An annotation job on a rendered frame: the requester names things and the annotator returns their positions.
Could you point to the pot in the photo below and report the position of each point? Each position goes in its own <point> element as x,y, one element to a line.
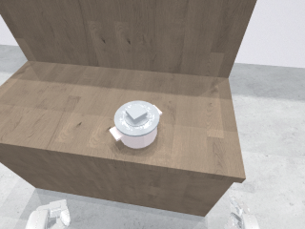
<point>136,142</point>

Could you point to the lid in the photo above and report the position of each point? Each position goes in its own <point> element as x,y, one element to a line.
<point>141,127</point>

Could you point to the table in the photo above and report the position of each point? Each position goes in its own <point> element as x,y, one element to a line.
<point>86,59</point>

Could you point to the left robot hand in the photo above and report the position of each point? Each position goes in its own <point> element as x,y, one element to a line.
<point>39,218</point>

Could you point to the knob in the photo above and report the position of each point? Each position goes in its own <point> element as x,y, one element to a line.
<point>136,112</point>

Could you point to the right robot hand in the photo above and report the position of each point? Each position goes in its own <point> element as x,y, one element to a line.
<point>247,220</point>

